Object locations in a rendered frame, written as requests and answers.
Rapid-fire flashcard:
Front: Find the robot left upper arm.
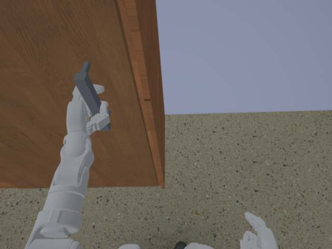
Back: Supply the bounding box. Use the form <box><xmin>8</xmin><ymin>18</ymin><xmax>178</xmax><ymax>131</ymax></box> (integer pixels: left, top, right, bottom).
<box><xmin>28</xmin><ymin>239</ymin><xmax>80</xmax><ymax>249</ymax></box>

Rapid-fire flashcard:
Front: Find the robot left forearm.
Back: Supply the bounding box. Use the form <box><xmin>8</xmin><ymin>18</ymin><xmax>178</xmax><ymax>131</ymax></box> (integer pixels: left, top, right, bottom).
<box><xmin>25</xmin><ymin>132</ymin><xmax>94</xmax><ymax>249</ymax></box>

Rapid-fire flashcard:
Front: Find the handle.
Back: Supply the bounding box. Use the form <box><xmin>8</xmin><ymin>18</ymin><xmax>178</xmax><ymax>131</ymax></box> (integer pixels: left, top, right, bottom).
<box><xmin>73</xmin><ymin>62</ymin><xmax>111</xmax><ymax>131</ymax></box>

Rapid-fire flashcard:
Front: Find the right robot hand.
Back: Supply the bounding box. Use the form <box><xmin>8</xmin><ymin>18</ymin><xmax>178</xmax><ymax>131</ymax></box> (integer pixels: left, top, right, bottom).
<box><xmin>240</xmin><ymin>212</ymin><xmax>279</xmax><ymax>249</ymax></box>

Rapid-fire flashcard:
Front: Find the left robot hand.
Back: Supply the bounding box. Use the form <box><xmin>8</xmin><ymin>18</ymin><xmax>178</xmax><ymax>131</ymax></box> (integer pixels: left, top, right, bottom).
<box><xmin>66</xmin><ymin>85</ymin><xmax>110</xmax><ymax>136</ymax></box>

